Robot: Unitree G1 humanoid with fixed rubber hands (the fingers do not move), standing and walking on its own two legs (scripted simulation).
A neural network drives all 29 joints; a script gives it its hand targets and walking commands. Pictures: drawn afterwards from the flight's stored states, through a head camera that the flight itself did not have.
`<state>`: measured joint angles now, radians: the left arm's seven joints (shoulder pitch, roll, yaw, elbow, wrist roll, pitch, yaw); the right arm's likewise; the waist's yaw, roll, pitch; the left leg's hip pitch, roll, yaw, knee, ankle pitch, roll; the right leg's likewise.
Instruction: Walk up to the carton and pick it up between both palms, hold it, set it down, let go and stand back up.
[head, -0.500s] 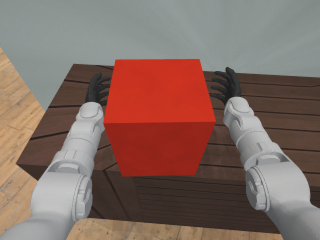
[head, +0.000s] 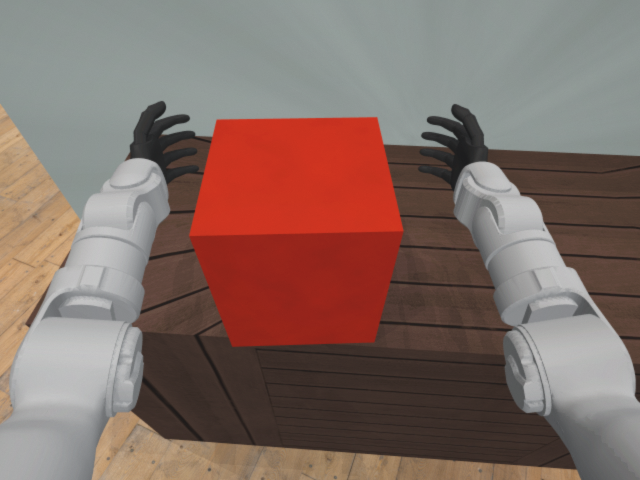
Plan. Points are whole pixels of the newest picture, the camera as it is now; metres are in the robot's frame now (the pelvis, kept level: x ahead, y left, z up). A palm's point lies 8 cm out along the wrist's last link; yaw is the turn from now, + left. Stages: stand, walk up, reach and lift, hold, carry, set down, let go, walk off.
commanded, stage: set down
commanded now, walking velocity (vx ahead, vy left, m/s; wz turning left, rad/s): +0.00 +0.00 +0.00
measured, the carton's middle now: (300, 238) +0.43 +0.04 +0.06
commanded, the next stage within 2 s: none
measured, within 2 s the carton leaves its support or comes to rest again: neither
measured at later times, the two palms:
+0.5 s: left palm (122, 193) +0.41 +0.24 +0.16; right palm (479, 187) +0.42 -0.18 +0.16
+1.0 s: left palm (125, 264) +0.35 +0.24 +0.11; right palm (486, 256) +0.36 -0.18 +0.11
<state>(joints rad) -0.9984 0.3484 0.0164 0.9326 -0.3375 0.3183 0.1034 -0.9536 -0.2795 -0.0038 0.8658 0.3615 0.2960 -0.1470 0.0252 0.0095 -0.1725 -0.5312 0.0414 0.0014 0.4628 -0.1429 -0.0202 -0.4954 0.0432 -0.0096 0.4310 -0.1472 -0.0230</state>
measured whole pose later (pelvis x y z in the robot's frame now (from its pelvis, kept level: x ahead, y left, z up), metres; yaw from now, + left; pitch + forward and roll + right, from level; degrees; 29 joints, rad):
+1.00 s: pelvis +0.00 +0.01 +0.01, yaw +0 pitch +2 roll +0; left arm -0.40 0.30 0.10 0.28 -0.25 0.46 0.05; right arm -0.38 -0.25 -0.03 0.33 0.31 0.28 -0.10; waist 0.03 -0.01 -0.03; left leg -0.28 0.02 0.01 0.38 -0.13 -0.01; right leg -0.26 0.02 0.00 0.38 -0.16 -0.02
